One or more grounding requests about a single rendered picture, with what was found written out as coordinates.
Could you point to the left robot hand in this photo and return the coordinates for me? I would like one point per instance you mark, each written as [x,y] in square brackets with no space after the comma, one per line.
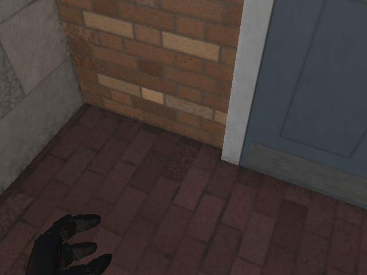
[50,257]

